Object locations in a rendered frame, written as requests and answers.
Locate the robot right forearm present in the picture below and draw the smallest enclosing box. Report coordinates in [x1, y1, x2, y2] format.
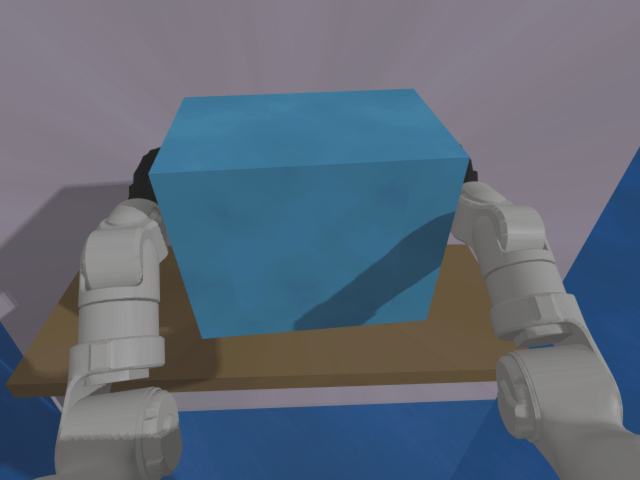
[450, 181, 623, 423]

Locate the table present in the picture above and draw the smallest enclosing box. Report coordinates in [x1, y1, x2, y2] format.
[5, 244, 529, 408]

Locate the robot left forearm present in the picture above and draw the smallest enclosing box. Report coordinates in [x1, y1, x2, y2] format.
[54, 198, 169, 474]

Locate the carton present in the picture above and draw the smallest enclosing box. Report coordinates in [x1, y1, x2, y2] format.
[148, 89, 470, 339]

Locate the right robot hand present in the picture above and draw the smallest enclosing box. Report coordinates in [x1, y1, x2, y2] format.
[461, 146, 478, 183]

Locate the left robot hand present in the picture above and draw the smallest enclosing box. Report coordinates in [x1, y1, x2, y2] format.
[128, 147, 161, 204]

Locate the robot right upper arm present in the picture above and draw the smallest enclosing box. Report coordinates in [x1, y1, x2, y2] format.
[496, 344, 640, 480]

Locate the robot left upper arm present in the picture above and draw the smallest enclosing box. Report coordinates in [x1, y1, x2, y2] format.
[33, 387, 183, 480]

